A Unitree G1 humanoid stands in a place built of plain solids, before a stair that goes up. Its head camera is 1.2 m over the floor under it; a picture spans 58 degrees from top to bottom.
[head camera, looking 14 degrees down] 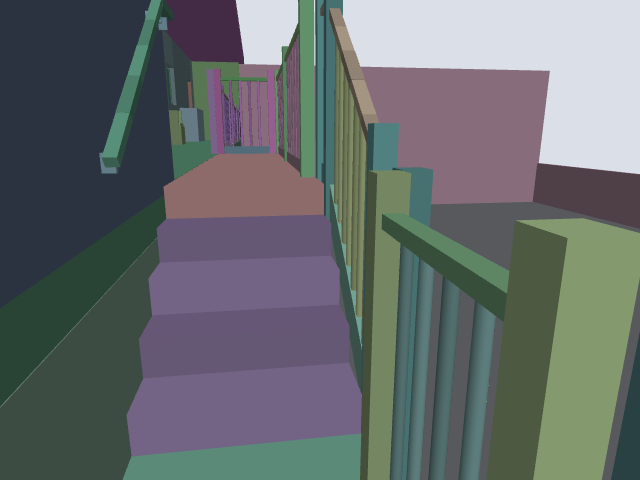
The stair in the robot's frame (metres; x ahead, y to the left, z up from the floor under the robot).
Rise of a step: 0.18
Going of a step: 0.25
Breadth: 0.90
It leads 8 degrees to the left of straight ahead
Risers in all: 5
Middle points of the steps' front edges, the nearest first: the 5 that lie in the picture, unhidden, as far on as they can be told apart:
1.47 0.28 0.18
1.71 0.31 0.36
1.96 0.35 0.55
2.21 0.38 0.73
2.46 0.42 0.91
